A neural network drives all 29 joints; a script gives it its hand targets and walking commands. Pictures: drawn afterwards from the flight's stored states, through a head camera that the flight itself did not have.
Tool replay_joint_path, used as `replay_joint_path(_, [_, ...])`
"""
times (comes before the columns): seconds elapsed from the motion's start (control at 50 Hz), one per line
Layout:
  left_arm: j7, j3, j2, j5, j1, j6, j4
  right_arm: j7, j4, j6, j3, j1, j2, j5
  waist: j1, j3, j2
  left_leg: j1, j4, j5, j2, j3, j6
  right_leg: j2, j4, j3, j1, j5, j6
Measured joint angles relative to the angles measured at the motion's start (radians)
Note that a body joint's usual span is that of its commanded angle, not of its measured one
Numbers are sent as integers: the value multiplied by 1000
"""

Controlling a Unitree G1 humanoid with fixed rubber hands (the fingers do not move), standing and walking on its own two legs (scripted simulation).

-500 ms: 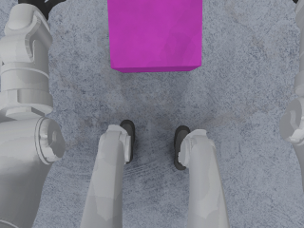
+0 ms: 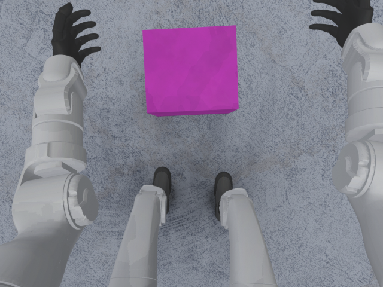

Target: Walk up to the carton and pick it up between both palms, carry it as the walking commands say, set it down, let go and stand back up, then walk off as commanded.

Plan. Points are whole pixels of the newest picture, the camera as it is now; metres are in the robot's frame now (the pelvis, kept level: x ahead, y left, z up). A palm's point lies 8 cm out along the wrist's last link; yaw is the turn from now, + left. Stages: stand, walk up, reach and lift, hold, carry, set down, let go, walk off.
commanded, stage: let go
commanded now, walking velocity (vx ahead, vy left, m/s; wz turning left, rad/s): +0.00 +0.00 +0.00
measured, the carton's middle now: (191, 77) +0.56 +0.03 -0.56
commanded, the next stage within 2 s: stand in 1.26 s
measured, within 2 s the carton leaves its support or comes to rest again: neither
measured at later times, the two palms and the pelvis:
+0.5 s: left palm (12, 168) +0.31 +0.25 +0.00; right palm (375, 153) +0.34 -0.23 -0.01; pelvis +0.04 +0.01 +0.08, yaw -1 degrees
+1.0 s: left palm out of the picture +0.23 +0.24 +0.04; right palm out of the picture +0.23 -0.22 +0.04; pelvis +0.07 +0.01 +0.11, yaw +0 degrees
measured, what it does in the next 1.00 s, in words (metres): rises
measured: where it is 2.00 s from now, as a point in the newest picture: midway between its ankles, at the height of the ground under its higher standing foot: (192, 202)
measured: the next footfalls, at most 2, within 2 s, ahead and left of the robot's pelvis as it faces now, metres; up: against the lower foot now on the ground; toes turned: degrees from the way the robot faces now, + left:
none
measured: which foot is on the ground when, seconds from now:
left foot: down 0.00-1.00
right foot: down 0.00-1.00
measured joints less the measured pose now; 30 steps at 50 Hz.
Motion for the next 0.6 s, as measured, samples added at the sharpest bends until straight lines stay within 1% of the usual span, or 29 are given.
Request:
replay_joint_path(0.06, [-13,-18,-5,18,70,-12,-38,-28,-59,-3,-13,76,44,-27,-10,-8,-2,25,-15,-2,-2,0,0,-2,-13,0,24,-3,0])
replay_joint_path(0.12, [-35,-61,0,26,188,-29,-101,-63,-160,-9,-13,209,95,-38,-20,-19,-5,72,-46,-1,-4,0,1,-4,-41,-1,71,-4,0])
replay_joint_path(0.16, [-50,-96,6,21,286,-40,-150,-82,-237,-14,0,323,124,-29,-24,-24,-6,120,-75,2,-4,-1,2,-4,-72,-3,121,-1,0])
replay_joint_path(0.2, [-66,-127,12,9,387,-51,-191,-97,-305,-21,21,441,145,-3,-25,-29,-5,178,-108,6,-3,-2,3,-3,-110,-4,182,5,1])
replay_joint_path(0.24, [-80,-152,18,-8,480,-65,-211,-107,-351,-31,44,548,161,26,-24,-36,-1,242,-140,10,-1,-3,6,-1,-151,-5,249,12,4])
replay_joint_path(0.28, [-92,-174,23,-25,560,-81,-209,-113,-372,-45,64,637,172,47,-22,-47,5,309,-170,11,1,-4,8,1,-189,-6,320,19,6])
replay_joint_path(0.34, [-104,-204,22,-45,656,-110,-185,-115,-366,-73,92,741,186,61,-19,-58,14,413,-208,12,3,-3,11,3,-239,-6,429,27,10])
replay_joint_path(0.44, [-101,-254,2,-62,778,-152,-157,-112,-349,-117,122,881,212,54,-13,-48,25,588,-261,13,0,-6,14,0,-307,-11,613,34,14])
replay_joint_path(0.52, [-87,-290,-17,-61,892,-175,-177,-111,-369,-144,140,1000,239,40,-10,-18,24,726,-304,16,-5,-7,16,-6,-351,-13,754,35,16])
replay_joint_path(0.6, [-79,-318,-24,-62,1029,-193,-231,-113,-411,-165,164,1130,257,34,-16,28,22,867,-353,20,-11,-9,18,-12,-399,-16,896,37,17])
